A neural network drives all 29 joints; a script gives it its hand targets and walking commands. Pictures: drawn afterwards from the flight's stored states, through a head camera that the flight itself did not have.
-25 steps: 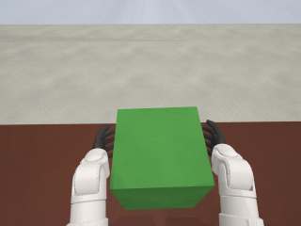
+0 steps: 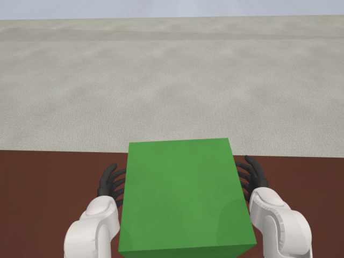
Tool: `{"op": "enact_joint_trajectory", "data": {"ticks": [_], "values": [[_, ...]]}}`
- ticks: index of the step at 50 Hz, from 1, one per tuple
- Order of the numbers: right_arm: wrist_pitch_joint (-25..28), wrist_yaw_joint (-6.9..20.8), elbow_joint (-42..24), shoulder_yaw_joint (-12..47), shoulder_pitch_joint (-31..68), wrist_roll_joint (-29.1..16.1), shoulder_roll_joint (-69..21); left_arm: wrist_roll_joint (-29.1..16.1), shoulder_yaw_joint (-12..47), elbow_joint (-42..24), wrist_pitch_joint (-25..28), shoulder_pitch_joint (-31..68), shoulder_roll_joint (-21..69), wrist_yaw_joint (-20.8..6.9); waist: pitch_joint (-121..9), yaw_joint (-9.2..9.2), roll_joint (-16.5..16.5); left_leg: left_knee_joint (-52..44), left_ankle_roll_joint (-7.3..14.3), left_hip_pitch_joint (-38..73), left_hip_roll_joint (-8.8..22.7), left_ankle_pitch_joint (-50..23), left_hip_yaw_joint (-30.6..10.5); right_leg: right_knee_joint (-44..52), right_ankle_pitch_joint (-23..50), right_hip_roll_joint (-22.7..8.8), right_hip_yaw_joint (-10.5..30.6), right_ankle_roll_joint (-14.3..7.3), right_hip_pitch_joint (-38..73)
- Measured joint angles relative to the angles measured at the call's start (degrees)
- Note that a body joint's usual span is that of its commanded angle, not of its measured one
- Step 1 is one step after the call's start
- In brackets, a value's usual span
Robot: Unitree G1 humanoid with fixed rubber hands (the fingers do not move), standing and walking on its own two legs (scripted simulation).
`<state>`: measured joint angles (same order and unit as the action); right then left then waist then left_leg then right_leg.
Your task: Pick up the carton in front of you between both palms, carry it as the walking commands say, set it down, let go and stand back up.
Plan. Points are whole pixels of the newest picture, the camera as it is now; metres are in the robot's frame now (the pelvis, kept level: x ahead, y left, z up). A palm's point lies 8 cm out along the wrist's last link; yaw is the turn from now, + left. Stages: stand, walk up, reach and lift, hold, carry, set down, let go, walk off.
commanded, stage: carry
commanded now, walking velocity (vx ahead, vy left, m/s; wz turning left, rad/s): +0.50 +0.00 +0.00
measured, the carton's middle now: (181, 207) +0.23 +0.01 +0.02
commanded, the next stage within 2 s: none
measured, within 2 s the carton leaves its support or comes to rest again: neither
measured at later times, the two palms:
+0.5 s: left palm (125, 105) +0.54 +0.19 +0.07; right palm (221, 104) +0.53 -0.11 +0.08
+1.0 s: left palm (151, 50) +0.93 +0.14 +0.07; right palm (219, 47) +0.94 -0.17 +0.07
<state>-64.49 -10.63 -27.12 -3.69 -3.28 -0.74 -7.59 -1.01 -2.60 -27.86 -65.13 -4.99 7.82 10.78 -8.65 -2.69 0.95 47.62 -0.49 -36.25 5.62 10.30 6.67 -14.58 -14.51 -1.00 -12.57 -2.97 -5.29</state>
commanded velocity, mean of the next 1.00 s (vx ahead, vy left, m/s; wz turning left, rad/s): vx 0.40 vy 0.00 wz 0.00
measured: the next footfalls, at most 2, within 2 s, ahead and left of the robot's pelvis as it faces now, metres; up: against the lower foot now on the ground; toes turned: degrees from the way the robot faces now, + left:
left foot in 0.20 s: +0.33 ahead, +0.12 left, +0.00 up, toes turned +11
right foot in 0.74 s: +0.68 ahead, -0.09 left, +0.00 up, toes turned -12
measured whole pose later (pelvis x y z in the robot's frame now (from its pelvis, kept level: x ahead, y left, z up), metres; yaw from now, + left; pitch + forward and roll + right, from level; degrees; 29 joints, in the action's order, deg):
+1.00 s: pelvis +0.62 -0.02 -0.01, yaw +0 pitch +4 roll +1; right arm -59.9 -11.1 -11.8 -12.9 21.3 1.6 -8.3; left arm 0.0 -13.2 -11.6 -58.7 18.7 8.9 10.0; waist 1.9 -1.4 -0.9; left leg 61.3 3.8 -38.8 3.5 15.6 2.8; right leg -28.3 -13.6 -1.5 -11.6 -5.3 -18.5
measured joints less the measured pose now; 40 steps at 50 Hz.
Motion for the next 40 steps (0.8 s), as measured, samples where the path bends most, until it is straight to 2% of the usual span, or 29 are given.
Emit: {"op": "enact_joint_trajectory", "data": {"ticks": [5, 9, 10, 12, 14, 15, 17, 22, 27, 30, 34, 36, 37, 38, 40], "values": [[0.48, 0.93, -2.82, 0.85, -2.23, 0.88, -0.27, 0.26, 0.53, -1.2, 0.56, -0.69, 0.01, -1.03, 0.89, 0.23, -0.84, -13.09, 1.17, 0.23, -0.4, -7.54, 2.86, 3.3, -4.02, -0.33, 0.24, 2.29, 8.81], [-0.23, 2.03, -3.74, 1.15, -2.74, 0.97, -0.28, 0.87, 0.78, -1.83, 0.04, -1.06, 0.02, -1.6, 1.83, 0.87, 0.02, -18.46, 2.64, 5.9, -2.33, -7.01, 6.46, -1.33, -11.27, -2.09, 1.26, 4.69, 13.75], [-0.35, 2.04, -3.5, 1.2, -2.41, 0.97, -0.27, 1.02, 0.69, -1.86, 0.06, -1.08, 0.01, -1.65, 2.0, 1.28, 0.38, -19.22, 3.52, 8.04, -2.96, -6.46, 7.45, -6.47, -14.14, -3.06, 1.72, 4.99, 13.28], [0.15, 2.05, -1.07, 1.39, -1.31, 1.18, -0.16, 1.14, -0.22, -0.41, 0.05, -0.28, 0.0, -1.67, 2.45, 2.65, 1.64, -14.36, 6.09, 7.89, -3.5, -3.39, 8.43, -25.84, -13.09, -5.32, 4.24, 4.44, 5.89], [0.39, 2.06, 0.72, 1.42, -0.84, 1.23, -0.12, 1.46, -0.63, 0.67, -0.24, 0.11, -0.05, -1.7, 3.46, 3.36, 1.23, -14.38, 6.66, 9.83, -3.24, -0.69, 8.66, -45.51, -10.53, -4.16, 8.56, 3.29, -4.41], [0.55, 2.08, 0.97, 1.33, -1.26, 1.19, -0.18, 1.62, -0.48, 0.9, -0.25, -0.15, -0.01, -1.73, 3.72, 3.56, 0.98, -16.03, 6.14, 11.47, -3.23, -0.62, 8.77, -51.33, -8.42, -3.89, 9.34, 2.6, -8.96], [0.86, 2.16, 0.67, 1.12, -2.48, 1.13, -0.34, 1.84, 0.17, 1.15, 0.23, -1.08, 0.05, -1.83, 3.74, 3.8, 0.45, -20.03, 5.81, 15.05, -3.42, -0.56, 8.85, -54.91, -4.09, -4.36, 9.37, 1.85, -16.29], [2.3, 2.57, 0.09, 1.14, -3.7, 1.24, -0.39, 2.43, 1.17, 0.97, 2.14, -2.44, 0.04, -2.36, 2.92, 4.36, -0.65, -28.35, 4.98, 23.51, -3.71, 0.13, 7.74, -44.94, 2.6, -6.17, 7.51, 2.56, -27.22], [2.35, 2.71, -1.29, 1.54, -3.51, 1.1, -0.3, 2.52, 1.32, -1.01, 2.31, -2.9, 0.03, -2.32, 1.99, 3.6, -0.43, -33.39, 3.55, 31.31, -4.16, 2.77, 6.96, -30.35, 9.18, -6.84, 5.86, 3.6, -31.79], [1.76, 2.66, -2.39, 1.42, -2.06, 0.94, -0.23, 2.09, 0.96, -2.38, 1.66, -1.67, 0.0, -1.89, 2.2, 3.11, 0.19, -33.69, 2.36, 35.41, -4.5, 6.06, 6.58, -24.72, 12.2, -6.49, 4.6, 2.91, -32.35], [0.62, 1.79, -2.83, 1.09, 1.31, 0.5, 0.17, 1.26, -0.27, -2.71, 0.66, 1.74, -0.27, -1.0, 2.85, 3.31, -0.09, -31.32, 0.29, 40.28, -4.22, 12.36, 5.6, -19.16, 12.15, -4.75, 2.59, 0.98, -29.6], [-0.06, 1.08, -2.44, 0.36, 3.68, 0.22, 0.33, 0.76, -1.04, -1.49, 0.34, 4.6, -0.51, -0.49, 3.38, 3.08, -0.91, -26.09, -0.9, 41.33, -2.97, 17.36, 4.78, -17.2, 9.48, -3.01, 0.8, -0.06, -26.11], [-0.21, 0.62, -1.96, -0.3, 5.1, 0.24, 0.55, 0.55, -1.32, -0.21, 0.38, 6.54, -0.58, -0.23, 3.71, 2.48, -1.41, -19.9, -0.98, 40.16, -1.85, 20.31, 4.26, -17.0, 10.06, -2.22, 0.2, -1.64, -24.59], [-0.17, 0.14, -0.68, -1.13, 6.92, 0.3, 1.05, 0.39, -1.53, 1.68, 0.66, 8.67, -0.59, 0.04, 4.24, 1.57, -2.27, -10.2, -0.49, 36.56, -0.32, 20.28, 3.22, -20.21, 9.01, -1.79, -0.26, -2.83, -25.19], [-0.37, -0.5, 1.97, -2.88, 10.44, -0.28, 2.05, -0.16, -2.28, 5.06, 0.76, 12.58, -0.36, 0.22, 6.0, 0.1, -2.69, 11.75, 0.68, 26.16, -1.29, 18.25, -2.63, -23.46, 4.65, -1.52, -0.45, -3.61, -24.97]]}}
